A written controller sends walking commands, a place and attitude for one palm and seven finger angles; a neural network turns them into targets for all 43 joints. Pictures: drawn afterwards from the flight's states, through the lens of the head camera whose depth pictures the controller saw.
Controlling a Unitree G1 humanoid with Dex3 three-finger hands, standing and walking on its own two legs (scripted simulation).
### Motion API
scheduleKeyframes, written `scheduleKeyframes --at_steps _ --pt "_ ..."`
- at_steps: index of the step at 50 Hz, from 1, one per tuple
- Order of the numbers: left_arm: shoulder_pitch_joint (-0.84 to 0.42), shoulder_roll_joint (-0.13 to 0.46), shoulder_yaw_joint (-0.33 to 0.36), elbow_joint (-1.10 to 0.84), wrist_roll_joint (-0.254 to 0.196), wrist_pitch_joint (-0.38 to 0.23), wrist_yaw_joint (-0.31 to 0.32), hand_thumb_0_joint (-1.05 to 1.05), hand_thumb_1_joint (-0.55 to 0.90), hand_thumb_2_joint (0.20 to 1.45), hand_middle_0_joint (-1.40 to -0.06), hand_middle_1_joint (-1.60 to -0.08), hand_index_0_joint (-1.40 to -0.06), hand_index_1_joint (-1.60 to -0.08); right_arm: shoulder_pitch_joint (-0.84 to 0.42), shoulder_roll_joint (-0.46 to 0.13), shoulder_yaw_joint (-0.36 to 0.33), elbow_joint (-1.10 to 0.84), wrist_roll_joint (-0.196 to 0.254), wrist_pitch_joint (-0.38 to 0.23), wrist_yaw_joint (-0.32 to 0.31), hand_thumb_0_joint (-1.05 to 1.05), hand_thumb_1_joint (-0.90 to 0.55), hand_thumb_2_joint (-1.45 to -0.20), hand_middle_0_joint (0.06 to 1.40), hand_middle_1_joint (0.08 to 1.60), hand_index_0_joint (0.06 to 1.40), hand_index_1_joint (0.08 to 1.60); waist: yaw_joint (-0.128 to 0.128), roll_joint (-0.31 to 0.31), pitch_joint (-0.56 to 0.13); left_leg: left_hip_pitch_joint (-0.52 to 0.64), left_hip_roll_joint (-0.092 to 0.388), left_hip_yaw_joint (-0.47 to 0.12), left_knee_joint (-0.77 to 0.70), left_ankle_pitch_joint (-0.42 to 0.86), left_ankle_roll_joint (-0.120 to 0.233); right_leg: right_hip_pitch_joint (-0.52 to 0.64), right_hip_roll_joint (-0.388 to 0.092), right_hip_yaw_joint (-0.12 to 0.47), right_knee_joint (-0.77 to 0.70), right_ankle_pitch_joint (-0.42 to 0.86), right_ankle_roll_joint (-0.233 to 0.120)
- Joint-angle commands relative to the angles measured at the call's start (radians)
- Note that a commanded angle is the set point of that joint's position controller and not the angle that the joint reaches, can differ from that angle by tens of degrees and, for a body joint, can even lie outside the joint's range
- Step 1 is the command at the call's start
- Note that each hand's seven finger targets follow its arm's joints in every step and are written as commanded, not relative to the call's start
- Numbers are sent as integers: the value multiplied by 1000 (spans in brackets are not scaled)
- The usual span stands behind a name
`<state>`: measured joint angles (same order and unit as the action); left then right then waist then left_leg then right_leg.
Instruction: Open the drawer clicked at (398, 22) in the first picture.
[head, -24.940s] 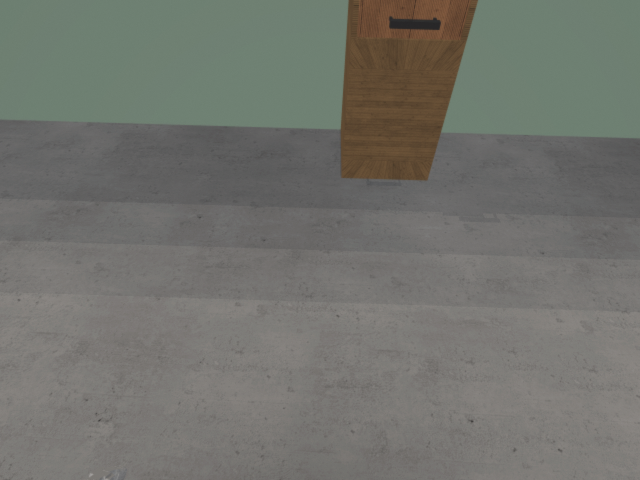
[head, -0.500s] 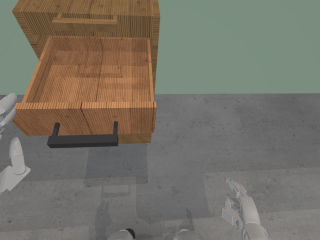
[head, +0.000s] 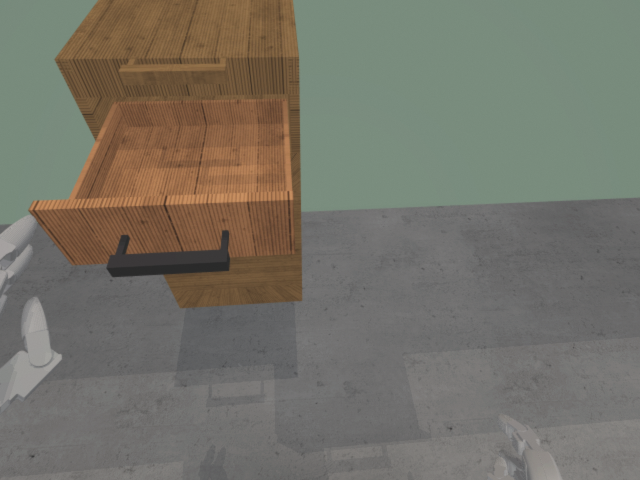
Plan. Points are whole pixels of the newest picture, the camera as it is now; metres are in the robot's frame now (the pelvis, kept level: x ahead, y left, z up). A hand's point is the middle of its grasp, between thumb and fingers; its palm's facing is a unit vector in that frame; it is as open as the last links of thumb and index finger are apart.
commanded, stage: stop stepping back and stand still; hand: left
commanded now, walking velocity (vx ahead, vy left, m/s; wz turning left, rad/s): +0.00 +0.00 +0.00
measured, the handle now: (172, 251) +0.45 +0.24 -0.02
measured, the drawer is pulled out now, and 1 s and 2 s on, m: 0.30 0.30 0.30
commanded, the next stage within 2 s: let the arm hang, fingers relaxed in 0.18 s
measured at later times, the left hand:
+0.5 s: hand out of the picture +0.10 +0.22 -0.13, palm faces +0.03 -0.96 -0.29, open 7.4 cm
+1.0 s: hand out of the picture -0.08 +0.19 -0.17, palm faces +0.05 -0.98 -0.22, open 7.3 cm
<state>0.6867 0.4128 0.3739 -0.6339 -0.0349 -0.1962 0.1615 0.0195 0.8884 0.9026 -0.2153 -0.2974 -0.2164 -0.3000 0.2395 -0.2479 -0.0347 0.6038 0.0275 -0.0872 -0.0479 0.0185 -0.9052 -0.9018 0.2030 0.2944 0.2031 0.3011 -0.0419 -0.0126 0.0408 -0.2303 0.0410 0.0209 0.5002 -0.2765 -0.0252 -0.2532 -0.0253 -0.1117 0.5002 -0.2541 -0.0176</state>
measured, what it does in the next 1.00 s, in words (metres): stands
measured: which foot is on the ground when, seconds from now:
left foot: down 0.00-1.00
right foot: down 0.00-1.00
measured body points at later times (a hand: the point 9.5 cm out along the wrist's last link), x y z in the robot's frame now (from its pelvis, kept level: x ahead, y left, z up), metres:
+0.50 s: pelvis -0.03 +0.02 -0.01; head -0.02 +0.01 +0.44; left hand +0.10 +0.27 -0.11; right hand +0.11 -0.22 -0.13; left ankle -0.01 +0.13 -0.74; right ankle +0.01 -0.10 -0.74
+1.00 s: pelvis -0.03 +0.01 +0.00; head -0.02 +0.00 +0.45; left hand -0.08 +0.24 -0.15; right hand -0.09 -0.18 -0.16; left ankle -0.01 +0.13 -0.74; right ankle +0.01 -0.10 -0.74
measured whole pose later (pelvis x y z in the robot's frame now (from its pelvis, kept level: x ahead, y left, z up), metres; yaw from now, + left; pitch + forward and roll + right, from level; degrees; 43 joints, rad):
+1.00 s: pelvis -0.03 +0.01 +0.00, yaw +0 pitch -2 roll +0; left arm 0.34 0.14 0.03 1.15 0.02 0.03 0.03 0.01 0.91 0.90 -0.20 -0.29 -0.20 -0.30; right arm 0.39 -0.10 0.00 1.11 -0.01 0.03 -0.03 0.01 -0.91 -0.90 0.20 0.29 0.20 0.30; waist 0.00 0.03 0.06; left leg -0.22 0.03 0.03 0.46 -0.21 0.00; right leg -0.23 -0.04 -0.10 0.44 -0.18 -0.01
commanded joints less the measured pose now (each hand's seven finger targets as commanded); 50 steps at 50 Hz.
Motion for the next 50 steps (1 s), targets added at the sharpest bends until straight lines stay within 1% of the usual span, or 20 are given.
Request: scheduleKeyframes --at_steps 1,4,8,13,14,15,16,17,18,20,22,24,25,28,29,30,32,34,40,50 --pt "-3 114 108 -140 -12 -67 24 0 900 900 -200 -300 -200 -300 -112 -81 -24 -167 0 -59 -3 0 -900 -900 200 300 200 300 19 -13 -75 -89 22 -40 -48 13 56 109 -94 176 -154 48 2" --pt "-21 109 90 -139 -12 -56 25 0 900 900 -200 -300 -200 -300 -116 -75 -16 -163 -2 -52 -3 0 -900 -900 200 300 200 300 17 -24 -67 -38 26 -42 -64 33 55 68 -98 168 -172 21 -3" --pt "-63 118 85 -173 -8 -45 26 0 900 900 -200 -300 -200 -300 -133 -75 -7 -173 -7 -49 -6 0 -900 -900 200 300 200 300 26 66 -66 -50 55 -67 -141 80 59 114 -49 117 -124 96 16" --pt "-80 114 78 -189 -11 -34 23 0 900 900 -200 -300 -200 -300 -133 -68 2 -179 -11 -46 -6 0 -900 -900 200 300 200 300 29 69 -85 -51 47 -54 -156 99 49 154 -34 99 -129 141 21" --pt "-212 -19 -283 690 95 105 -115 0 900 900 -200 -300 -200 -300 -159 -228 -53 90 -22 -87 80 0 -900 -900 200 300 200 300 -4 79 -3 -127 61 -81 0 262 47 -22 -83 51 48 254 -3" --pt "-192 -55 -251 738 79 171 -141 0 900 900 -200 -300 -200 -300 -51 -150 -40 100 -26 -25 77 0 -900 -900 200 300 200 300 12 72 -98 -60 72 -58 -4 290 50 -22 -69 84 42 188 -4" --pt "-217 -78 -267 772 69 185 -148 0 900 900 -200 -300 -200 -300 -50 -126 -22 81 -31 0 71 0 -900 -900 200 300 200 300 21 80 -119 -103 88 -95 -19 223 71 -21 -60 73 58 82 -1" --pt "-261 -76 -274 815 74 191 -153 0 900 900 -200 -300 -200 -300 -65 -123 -12 71 -36 16 66 0 -900 -900 200 300 200 300 28 41 -99 -149 89 -125 -39 187 87 -8 -45 69 62 47 0" --pt "-304 -77 -281 880 74 192 -151 0 900 900 -200 -300 -200 -300 -66 -117 -11 82 -43 23 62 0 -900 -900 200 300 200 300 29 -69 -112 -107 87 -146 -29 208 89 -22 -42 77 62 50 -13" --pt "-330 -70 -285 1005 77 203 -155 0 900 900 -200 -300 -200 -300 -72 -120 -3 92 -47 46 51 0 -900 -900 200 300 200 300 47 -139 -99 -132 61 -122 -8 230 86 54 -69 97 13 144 -14" --pt "-366 -56 -292 1148 73 212 -151 0 900 900 -200 -300 -200 -300 -48 -95 0 126 -45 70 43 0 -900 -900 200 300 200 300 42 -175 -102 -67 11 -71 33 173 67 41 -123 136 -39 181 -45" --pt "-416 -61 -308 1270 65 222 -147 0 900 900 -200 -300 -200 -300 -36 -70 10 176 -50 87 40 0 -900 -900 200 300 200 300 30 6 -37 -49 18 -72 -18 147 62 -12 -108 124 -58 75 -46" --pt "-414 -65 -313 1327 62 221 -147 0 900 900 -200 -300 -200 -300 -39 -68 14 198 -51 90 38 0 -900 -900 200 300 200 300 40 79 -21 -69 31 -83 -57 121 64 6 -87 125 -68 32 -34" --pt "-394 -66 -320 1471 58 215 -145 0 900 900 -200 -300 -200 -300 -10 -59 16 258 -44 95 30 0 -900 -900 200 300 200 300 49 97 3 -83 39 -96 -111 30 61 50 -73 125 -119 -22 -29" --pt "-382 -96 -315 1510 58 212 -144 0 900 900 -200 -300 -200 -300 12 -45 14 282 -47 95 26 0 -900 -900 200 300 200 300 47 113 -12 -81 41 -90 -120 -2 62 62 -75 124 -137 -37 -30" --pt "-371 -103 -314 1542 55 212 -143 0 900 900 -200 -300 -200 -300 32 -36 12 298 -48 96 24 0 -900 -900 200 300 200 300 48 169 -14 -83 36 -88 -130 -34 62 71 -76 123 -145 -49 -34" --pt "-352 -105 -320 1599 51 208 -144 0 900 900 -200 -300 -200 -300 67 -20 11 336 -45 98 21 0 -900 -900 200 300 200 300 48 158 -17 -69 33 -79 -132 -46 60 70 -80 126 -165 -55 -39" --pt "-350 -122 -326 1640 51 206 -142 0 900 900 -200 -300 -200 -300 118 -12 8 367 -43 100 16 0 -900 -900 200 300 200 300 40 81 -8 -47 46 -85 -139 -32 65 61 -76 112 -178 -56 -37" --pt "-306 -151 -336 1731 47 204 -135 0 900 900 -200 -300 -200 -300 197 21 11 442 -39 99 10 0 -900 -900 200 300 200 300 42 33 34 -40 50 -77 -151 -5 65 45 -78 101 -185 -58 -37" --pt "-287 -188 -332 1758 50 208 -123 0 900 900 -200 -300 -200 -300 239 67 8 486 -44 100 7 0 -900 -900 200 300 200 300 44 25 96 -75 48 -74 -175 -78 67 -7 -64 102 -171 -108 -31"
